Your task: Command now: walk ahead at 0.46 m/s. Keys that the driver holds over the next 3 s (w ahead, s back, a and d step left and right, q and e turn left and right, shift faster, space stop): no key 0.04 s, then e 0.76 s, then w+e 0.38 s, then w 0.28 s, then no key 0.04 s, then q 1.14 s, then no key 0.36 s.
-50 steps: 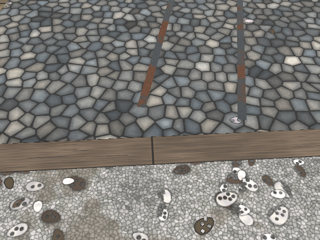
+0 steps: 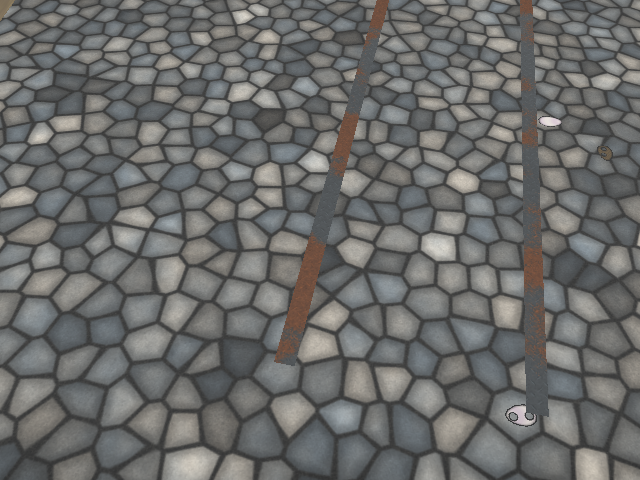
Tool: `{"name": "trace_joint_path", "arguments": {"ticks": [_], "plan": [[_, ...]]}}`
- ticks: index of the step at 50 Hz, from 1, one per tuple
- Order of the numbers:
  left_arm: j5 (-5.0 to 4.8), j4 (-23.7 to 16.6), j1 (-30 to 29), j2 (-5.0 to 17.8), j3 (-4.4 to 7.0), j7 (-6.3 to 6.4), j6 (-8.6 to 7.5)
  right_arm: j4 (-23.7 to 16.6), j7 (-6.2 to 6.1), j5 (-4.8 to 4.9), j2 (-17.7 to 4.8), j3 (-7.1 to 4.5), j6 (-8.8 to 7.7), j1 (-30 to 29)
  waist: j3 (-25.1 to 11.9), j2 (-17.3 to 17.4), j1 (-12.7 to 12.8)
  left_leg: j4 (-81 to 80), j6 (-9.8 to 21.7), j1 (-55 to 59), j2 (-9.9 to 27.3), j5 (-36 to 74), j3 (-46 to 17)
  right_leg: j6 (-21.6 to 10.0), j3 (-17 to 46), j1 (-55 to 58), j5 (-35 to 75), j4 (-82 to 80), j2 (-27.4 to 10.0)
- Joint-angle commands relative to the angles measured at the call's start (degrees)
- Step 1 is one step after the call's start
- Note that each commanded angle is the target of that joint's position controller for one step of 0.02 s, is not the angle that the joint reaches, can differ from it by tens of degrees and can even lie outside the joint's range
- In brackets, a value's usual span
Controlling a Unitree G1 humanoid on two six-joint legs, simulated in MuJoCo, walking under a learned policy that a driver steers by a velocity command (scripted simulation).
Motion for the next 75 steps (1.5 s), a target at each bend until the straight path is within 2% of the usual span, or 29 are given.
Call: {"name": "trace_joint_path", "arguments": {"ticks": [1,4,8,13,16,17,18,19,20,22,25,29,37,40,41,42,43,44,46,48,58,65,67,69,70,71,72,73,75], "plan": [[0.22,-2.37,3.44,2.93,1.28,0.65,0.82,-1.51,-0.4,-0.2,-5.37,-0.64,-1.03,1.34,-1.94,5.93,1.83,-15.03,9.71,5.59,15.79,8.34,-16.57,0.71,2.44,-6.8,3.48,-4.13,-4.63],[1.19,-3.98,-0.3,2.13,1.07,0.74,1.39,-0.68,-1.83,-0.96,-7.59,-0.97,-0.78,2.33,-1.04,4.94,2.36,-13.26,8.75,5.36,15.05,30.34,-8.81,2.74,1.45,-8.41,10.88,-13.62,-3.91],[1.09,-5.51,-6.04,0.57,0.05,-0.49,1.81,0.08,-2.86,-1.02,-7.69,-0.69,-0.06,3.03,-2.08,5.86,0.33,-11.99,5.55,4.47,12.04,33.32,-0.11,1.8,-1.22,-1.36,24.47,-27.3,-0.93],[1.4,-10.46,-11.14,3.73,0.65,-2.19,2.33,0.84,-4.27,0.41,-9.54,-1.37,2.63,2.87,-1.72,6.65,-0.63,-5.21,5.14,14.42,16.09,34.22,-0.18,-0.19,-1.94,-4.36,16.87,-32.64,0.77],[1.68,-9.97,-2.62,6.97,2.39,-3.23,2.18,-0.6,-5.46,1.31,-10.28,-1.92,4.45,0.55,-5.42,4.87,3.8,9.48,1.61,15.24,14.22,35.17,1.35,-3.11,-3.79,5.8,18.46,-40.13,3.71],[2.5,-10.11,1.87,12.4,4.0,-2.71,2.19,-1.85,-5.61,0.26,-10.04,-1.74,4.45,2.09,-10.54,-3.17,4.56,24.53,-2.02,8.06,9.07,22.64,4.09,-6.87,6.74,17.2,40.1,-41.28,-2.56],[2.24,-11.33,1.68,15.61,4.32,-1.94,2.89,-3.32,-4.83,-2.13,-5.08,-0.27,4.04,5.5,-15.28,-15.22,0.83,43.53,-5.99,-10.85,-1.68,-25.98,3.22,-16.61,24.83,32.34,58.56,-40.22,-14.12],[2.23,-12.05,2.81,12.26,3.15,-2.02,3.01,-4.17,-3.84,-0.79,-5.77,-0.02,3.47,5.14,-22.77,-13.06,2.79,52.71,-5.56,-17.2,-2.51,-32.31,-7.8,-20.92,33.61,36.05,42.66,-44.33,-17.04],[2.05,-13.82,-0.56,9.9,2.63,-1.88,2.94,-5.16,-3.67,1.17,-7.64,-0.48,3.47,1.2,-18.14,-7.75,3.22,55.05,-5.01,-21.21,-0.18,-28.0,-9.39,-18.48,30.11,32.19,34.53,-46.1,-14.5],[1.47,-15.41,-5.7,7.77,1.89,-1.21,3.46,-5.49,-4.77,0.65,-8.77,-1.15,4.55,-2.05,-10.48,1.32,1.72,49.24,-5.33,-20.48,3.44,-19.89,-8.99,-13.17,22.64,20.03,23.22,-48.47,-10.39],[2.56,-16.61,-6.51,8.66,2.21,-0.6,4.35,-7.08,-5.48,-0.07,-8.12,-1.51,5.57,-2.77,-8.26,-2.9,-0.09,37.49,-5.53,-13.87,2.93,-15.64,-8.33,-11.2,19.54,11.08,17.36,-50.7,-6.01],[1.93,-18.3,-5.63,10.64,3.11,0.65,5.12,-8.28,-5.79,0.0,-6.93,-1.02,5.89,-5.02,-9.88,-5.08,0.9,27.42,-6.38,-12.15,1.58,-12.39,-9.04,-10.39,21.28,11.6,8.99,-51.48,-4.64],[1.74,-22.0,-5.98,11.4,3.4,2.3,7.65,-11.08,-3.46,0.32,-8.18,-0.79,3.96,-7.19,-9.06,-7.1,1.99,14.81,-5.35,-7.17,0.26,-10.22,-9.79,-8.73,27.46,12.6,3.07,-51.32,-3.35],[0.76,-23.24,-6.96,10.74,3.06,2.55,8.5,-9.83,-2.52,0.09,-9.63,-1.49,3.68,-0.27,-9.17,-6.58,-1.67,-0.13,-2.39,6.64,2.36,-2.31,-8.37,-4.89,26.45,6.22,1.33,-47.74,0.18],[0.57,-23.83,-6.2,7.9,2.22,2.45,8.68,-9.38,-2.59,-0.99,-13.36,-2.42,3.92,4.28,-11.16,1.46,-2.47,-5.13,1.61,16.26,13.54,-6.59,-17.62,-1.63,20.75,-3.17,-9.86,-36.5,4.61],[-0.32,-25.77,-6.22,6.78,2.21,1.91,7.91,-9.27,-2.4,-2.13,-17.72,-3.38,4.5,4.16,-7.45,18.15,-0.96,-11.06,8.74,16.3,23.66,-12.88,-33.33,0.45,7.49,-16.7,-15.24,-22.46,14.05],[0.81,-25.76,-7.43,11.02,3.28,1.58,6.69,-11.46,-2.5,-3.05,-16.35,-3.09,4.16,0.71,-3.7,15.22,-1.5,-13.11,10.82,11.36,25.75,-20.17,-37.43,2.03,10.02,-20.63,-10.69,-14.95,9.42],[0.77,-24.55,-6.07,13.06,4.12,1.39,6.57,-12.98,-3.27,-2.12,-14.1,-2.51,3.96,-3.37,-2.62,12.35,0.84,-12.91,8.24,10.27,22.65,-20.46,-31.85,2.33,9.42,-19.83,-5.28,-11.06,8.18],[1.57,-22.07,-2.0,11.81,4.06,1.31,7.14,-14.05,-4.19,-0.25,-11.29,-1.59,3.54,-6.05,-2.6,10.97,2.03,-13.41,4.0,10.56,18.17,-18.55,-23.92,3.77,6.93,-18.85,1.6,-4.08,6.65],[1.33,-21.89,-1.11,9.82,3.43,0.55,7.04,-13.77,-4.47,0.06,-10.66,-1.19,2.88,-3.86,-1.89,9.08,1.27,-15.04,3.46,9.52,16.92,-16.67,-18.78,4.24,4.97,-18.33,5.53,1.03,5.13],[0.4,-26.28,-8.91,7.23,1.81,-0.59,5.61,-11.09,-3.09,0.07,-14.12,-2.45,1.29,5.26,2.57,9.87,-4.45,-17.95,5.34,17.12,20.17,-10.6,-8.43,5.46,2.32,-20.66,12.46,-16.26,-0.6],[-0.03,-28.04,-12.8,4.75,0.12,-2.73,4.35,-7.89,-1.23,2.42,-15.81,-2.92,1.75,7.83,5.06,8.79,-5.07,-16.49,6.58,15.42,21.33,-5.88,-2.49,1.09,-3.57,-8.28,5.6,-30.97,0.2],[0.07,-27.34,-8.77,5.89,0.73,-3.17,3.77,-7.28,-1.19,3.14,-17.23,-3.0,2.19,6.03,2.64,8.95,-0.76,-11.11,5.61,13.56,21.19,5.33,-0.44,-1.23,-5.97,2.24,6.27,-36.3,2.86],[0.18,-22.15,8.27,11.95,4.1,-2.21,4.21,-7.45,-1.13,2.17,-13.64,-1.32,1.44,5.35,-9.11,4.45,8.01,12.41,1.67,3.14,15.79,19.35,6.26,-4.33,-4.34,30.73,9.14,-37.55,4.59],[0.32,-21.28,15.57,18.04,5.1,-1.08,4.46,-10.33,-0.78,-0.83,-7.28,0.85,0.72,5.08,-14.89,-10.48,8.56,36.24,-2.4,-16.72,10.0,-13.46,7.07,-9.74,18.65,47.28,5.02,-39.95,-10.75],[0.29,-22.65,13.83,18.05,4.13,-1.79,3.36,-12.03,-0.55,0.77,-8.38,0.75,-0.95,5.17,-20.34,-13.4,6.74,47.4,-3.08,-27.81,3.73,-25.36,-4.26,-16.63,40.72,48.1,-3.35,-49.56,-17.99],[0.28,-22.24,11.23,13.63,2.77,-2.56,2.57,-12.8,-0.3,3.11,-13.42,-0.73,-1.61,1.92,-13.24,-6.71,7.04,49.42,-2.75,-32.04,6.51,-20.62,-6.66,-14.96,33.52,42.88,-1.66,-51.37,-16.66],[0.59,-21.83,8.92,11.89,2.13,-2.73,2.26,-13.08,-0.19,3.4,-13.55,-0.78,-1.76,1.01,-8.52,-6.92,5.37,47.53,-2.0,-31.45,8.55,-16.35,-5.73,-13.42,25.47,36.92,3.35,-50.85,-14.27],[1.35,-22.43,2.0,8.62,1.06,-2.7,1.92,-11.57,-0.68,0.89,-12.54,-1.06,-0.74,2.4,-4.79,-4.36,1.23,41.26,-3.35,-23.54,11.26,-10.82,-6.59,-11.47,15.0,25.25,24.95,-51.15,-10.4]]}}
